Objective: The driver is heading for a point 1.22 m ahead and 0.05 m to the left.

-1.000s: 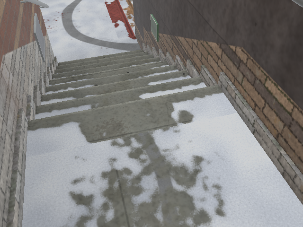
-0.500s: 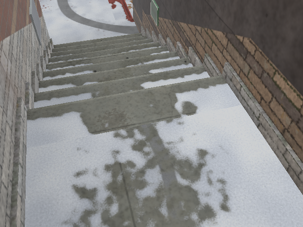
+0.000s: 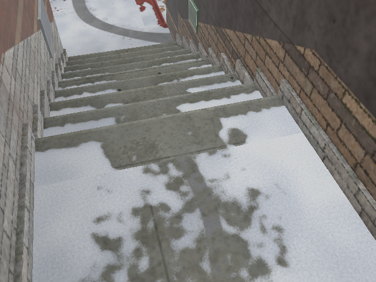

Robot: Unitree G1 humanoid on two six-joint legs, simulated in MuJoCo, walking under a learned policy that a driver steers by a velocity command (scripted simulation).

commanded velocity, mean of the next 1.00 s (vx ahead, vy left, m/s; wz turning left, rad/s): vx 0.35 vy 0.00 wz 0.00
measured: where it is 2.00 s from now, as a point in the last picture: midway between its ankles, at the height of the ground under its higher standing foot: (206, 164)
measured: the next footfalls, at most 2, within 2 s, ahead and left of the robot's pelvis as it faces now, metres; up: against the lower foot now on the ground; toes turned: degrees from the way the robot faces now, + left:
right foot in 0.78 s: +0.12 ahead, -0.17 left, +0.00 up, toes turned -2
left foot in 1.22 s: +0.56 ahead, +0.01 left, -0.15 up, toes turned +2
